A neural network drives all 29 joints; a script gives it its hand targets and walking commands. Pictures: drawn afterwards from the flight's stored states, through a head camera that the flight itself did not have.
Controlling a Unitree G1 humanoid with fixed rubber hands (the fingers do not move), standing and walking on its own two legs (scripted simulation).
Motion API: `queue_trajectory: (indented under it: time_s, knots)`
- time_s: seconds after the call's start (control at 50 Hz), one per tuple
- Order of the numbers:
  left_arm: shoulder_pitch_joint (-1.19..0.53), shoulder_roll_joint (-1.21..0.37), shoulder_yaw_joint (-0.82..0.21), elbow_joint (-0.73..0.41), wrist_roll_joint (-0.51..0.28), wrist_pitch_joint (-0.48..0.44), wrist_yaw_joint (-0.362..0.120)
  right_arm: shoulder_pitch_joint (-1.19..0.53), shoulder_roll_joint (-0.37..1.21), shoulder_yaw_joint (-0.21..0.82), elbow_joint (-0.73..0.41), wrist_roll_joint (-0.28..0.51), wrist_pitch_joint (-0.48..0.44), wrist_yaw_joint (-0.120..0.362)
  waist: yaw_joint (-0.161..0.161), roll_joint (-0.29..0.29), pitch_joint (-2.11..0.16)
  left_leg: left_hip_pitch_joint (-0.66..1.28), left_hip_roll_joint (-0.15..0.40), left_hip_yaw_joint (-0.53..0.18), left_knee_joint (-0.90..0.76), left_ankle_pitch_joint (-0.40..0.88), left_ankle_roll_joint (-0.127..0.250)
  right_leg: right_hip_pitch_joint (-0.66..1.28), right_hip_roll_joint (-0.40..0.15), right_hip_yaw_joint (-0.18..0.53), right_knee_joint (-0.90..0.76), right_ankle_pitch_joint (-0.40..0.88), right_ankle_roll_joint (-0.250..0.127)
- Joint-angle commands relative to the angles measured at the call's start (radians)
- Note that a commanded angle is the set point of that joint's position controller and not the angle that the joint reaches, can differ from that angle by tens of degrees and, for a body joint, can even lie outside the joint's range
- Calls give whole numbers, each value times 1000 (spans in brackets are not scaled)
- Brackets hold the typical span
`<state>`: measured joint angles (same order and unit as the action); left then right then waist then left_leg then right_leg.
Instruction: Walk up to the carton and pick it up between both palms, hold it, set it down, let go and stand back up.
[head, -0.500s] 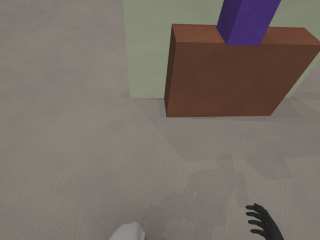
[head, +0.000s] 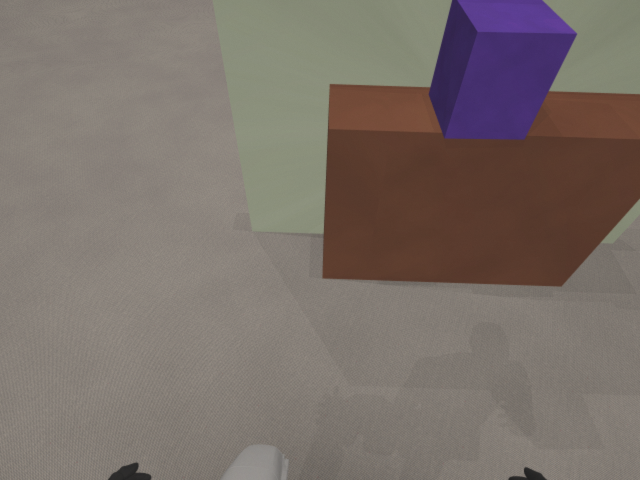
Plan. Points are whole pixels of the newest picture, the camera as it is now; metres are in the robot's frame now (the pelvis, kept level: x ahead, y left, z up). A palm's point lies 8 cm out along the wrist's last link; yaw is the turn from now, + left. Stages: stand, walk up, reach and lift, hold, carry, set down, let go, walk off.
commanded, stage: walk up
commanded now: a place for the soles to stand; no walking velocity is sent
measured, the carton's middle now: (490, 69) +1.00 -0.33 +0.04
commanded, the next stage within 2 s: none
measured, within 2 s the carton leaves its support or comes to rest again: neither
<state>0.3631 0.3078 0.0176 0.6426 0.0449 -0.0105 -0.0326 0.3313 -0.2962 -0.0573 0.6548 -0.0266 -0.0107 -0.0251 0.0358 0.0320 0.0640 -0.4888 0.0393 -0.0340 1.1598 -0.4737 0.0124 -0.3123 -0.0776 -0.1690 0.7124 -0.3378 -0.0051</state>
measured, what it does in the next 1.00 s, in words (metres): walks ahead: left foot, then right foot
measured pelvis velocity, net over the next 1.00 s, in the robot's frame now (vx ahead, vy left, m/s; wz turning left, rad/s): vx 0.35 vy -0.26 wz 0.05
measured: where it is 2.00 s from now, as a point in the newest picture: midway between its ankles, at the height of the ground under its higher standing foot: (439, 403)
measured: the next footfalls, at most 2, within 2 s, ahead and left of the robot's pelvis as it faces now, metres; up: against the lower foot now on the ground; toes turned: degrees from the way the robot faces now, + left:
left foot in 0.12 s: +0.17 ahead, +0.08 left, +0.00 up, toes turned +4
right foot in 0.46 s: +0.31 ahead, -0.28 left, +0.00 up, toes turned -6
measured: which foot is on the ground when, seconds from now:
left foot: up 0.00-0.10, down 0.12-0.44, up 0.46-0.70, down 0.72-1.00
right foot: down 0.00-0.12, up 0.14-0.44, down 0.46-0.72, up 0.74-1.00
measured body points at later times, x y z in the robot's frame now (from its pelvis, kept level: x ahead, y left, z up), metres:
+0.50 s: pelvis +0.19 -0.14 -0.02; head +0.20 -0.14 +0.43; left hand +0.32 +0.13 -0.11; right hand +0.26 -0.44 -0.12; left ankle +0.13 +0.05 -0.68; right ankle +0.27 -0.28 -0.72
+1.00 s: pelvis +0.35 -0.26 +0.01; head +0.37 -0.24 +0.45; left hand +0.47 +0.00 -0.11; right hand +0.43 -0.55 -0.09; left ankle +0.34 -0.09 -0.71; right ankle +0.45 -0.43 -0.68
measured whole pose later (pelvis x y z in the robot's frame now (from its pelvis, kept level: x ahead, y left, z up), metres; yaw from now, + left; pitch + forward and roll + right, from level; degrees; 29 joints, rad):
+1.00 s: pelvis +0.35 -0.26 +0.01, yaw +3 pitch -3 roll +1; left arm 0.26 0.30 0.04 0.60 0.05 0.07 -0.09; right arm 0.37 -0.28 -0.06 0.66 -0.07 -0.05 -0.07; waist -0.02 -0.06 0.10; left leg -0.25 0.12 0.05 0.66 -0.35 -0.04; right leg -0.52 -0.14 -0.02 0.88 -0.34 0.02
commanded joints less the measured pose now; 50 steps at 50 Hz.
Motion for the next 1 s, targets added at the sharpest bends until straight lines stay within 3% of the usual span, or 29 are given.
queue_trajectory:
  time_s: [0.0,0.04,0.08,0.1,0.12,0.14,0.18,0.2,0.26,0.34,0.38,0.4,0.42,0.44,0.46,0.48,0.5,0.54,0.6,0.64,0.68,0.7,0.72,0.74,0.76,0.8,0.88,0.94,0.98]
  knots:
    - [30,160,47,-50,7,-10,11,13,-48,-16,-114,13,-41,9,14,-197,21,-47,19,41,-259,-21,-8,69,-265,272,-354,178,-249]
    - [24,168,37,-43,-3,1,6,33,-28,-18,-114,13,-54,6,-5,-180,-45,137,-34,111,-450,143,13,31,-218,167,-253,265,-213]
    - [-12,145,18,-45,-9,9,-4,148,-64,-46,-105,-2,-59,-6,-79,-85,-109,468,-70,81,-565,257,55,-177,-149,84,-91,39,-129]
    - [-10,93,-1,-67,-6,7,-10,241,-123,-69,-94,-22,-57,-21,-143,37,-156,626,71,-161,-622,59,119,-313,-94,14,143,-42,-71]
    - [-13,66,1,-121,0,15,-16,294,-228,-84,-110,-45,-51,-42,-174,184,-186,659,375,-722,-855,-268,234,-486,26,41,406,-263,-6]
    - [-77,162,28,-135,10,49,-10,266,-240,-91,-97,-40,-30,-65,-173,18,-103,552,436,-805,-901,-416,310,-544,-18,172,536,-273,2]
    - [-90,143,31,-142,12,72,-15,139,-192,-70,-103,-40,-36,-73,-118,19,36,431,398,-624,-857,-232,320,-613,-67,216,611,-164,28]
    - [-63,138,35,-129,13,69,-17,91,-160,-55,-100,-43,-46,-67,-90,21,48,381,344,-502,-844,-120,287,-564,-85,234,554,-121,40]
    - [2,100,40,-101,6,58,-45,2,-160,-45,-84,-41,-71,-49,-37,140,26,234,267,-270,-832,138,253,-369,-102,218,391,-48,54]
    - [-21,63,48,-103,-10,40,-70,-29,-190,-65,-71,-40,-66,-33,-35,172,4,88,204,-104,-783,51,208,-128,-63,107,133,36,17]
    - [18,68,63,-94,-7,31,-72,-34,-200,-73,-65,-37,-51,-29,-9,129,3,-9,191,-82,-755,-74,186,47,-15,33,53,92,-4]
    - [87,77,72,-79,-3,24,-66,-51,-191,-70,-65,-37,-40,-27,34,81,-3,-73,172,-59,-671,-116,166,172,10,1,0,97,-16]
    - [164,112,86,-55,0,14,-55,-18,-136,-51,-62,-38,-29,-24,66,-53,-35,-107,105,-14,-483,-87,128,285,49,-5,-46,43,-27]
    - [254,170,101,-45,1,2,-42,24,-50,-24,-70,-38,-26,-20,125,-238,-90,-145,14,61,-169,-18,68,376,-14,111,-121,-46,-65]
    - [223,286,101,-95,4,-6,-27,4,-10,-5,-145,-9,-26,-23,133,-422,-106,-322,-111,36,74,-209,5,325,-306,659,-412,-280,-194]
    - [134,297,105,-99,-20,2,-11,-52,-72,-13,-163,-4,-18,-35,114,-281,-44,-319,-50,-88,211,-163,9,221,-396,821,-533,-412,-276]
    - [67,275,95,-96,-23,6,3,-37,-96,-17,-145,-1,-15,-34,67,-220,20,-328,-14,-89,238,-95,5,169,-399,786,-511,-447,-281]
    - [5,200,74,-91,-4,11,14,20,-104,-29,-101,6,-14,-32,26,-155,62,-231,29,-46,131,-5,5,80,-312,532,-430,-269,-272]
    - [-11,147,48,-70,7,12,10,40,-54,-20,-100,9,-31,-15,14,-182,42,-42,25,39,-192,-42,-6,11,-253,318,-365,118,-259]
    - [-22,154,40,-64,2,23,4,68,-27,-16,-97,10,-45,-17,-4,-185,-22,121,-13,115,-391,90,1,-7,-205,208,-262,299,-233]
    - [-47,144,26,-66,-5,31,-7,146,-51,-37,-92,-6,-53,-28,-60,-119,-85,403,-53,118,-558,295,40,-154,-143,138,-137,128,-148]
    - [-53,111,12,-74,-6,33,-13,215,-87,-53,-84,-21,-52,-39,-105,-63,-123,563,17,-27,-596,207,85,-285,-109,108,-13,-28,-93]
    - [-38,33,-10,-115,0,35,-20,284,-185,-76,-90,-47,-50,-56,-151,154,-152,650,308,-468,-752,-72,183,-439,-12,22,300,-195,-27]
    - [-64,118,24,-132,12,66,-13,274,-236,-87,-96,-51,-32,-77,-156,82,-127,537,468,-769,-899,-301,292,-497,26,134,483,-317,7]
    - [-106,154,34,-139,21,91,-13,214,-218,-83,-94,-46,-24,-89,-133,-6,-21,453,458,-719,-888,-296,324,-543,-17,206,577,-245,18]
    - [-91,133,42,-122,19,101,-14,100,-167,-61,-92,-47,-35,-83,-85,7,61,348,380,-494,-865,-161,284,-540,-53,240,589,-134,42]
    - [-29,80,44,-96,9,81,-45,2,-157,-50,-71,-46,-68,-58,-32,153,15,253,278,-172,-805,253,241,-334,-86,225,374,-44,57]
    - [-71,52,45,-110,2,65,-59,8,-180,-64,-63,-46,-61,-49,-47,163,0,166,240,-62,-750,246,209,-161,-67,136,157,-10,25]
    - [-47,50,55,-105,4,56,-65,-14,-200,-75,-67,-44,-47,-48,-17,139,-14,73,220,-33,-710,177,178,8,-14,63,49,76,-4]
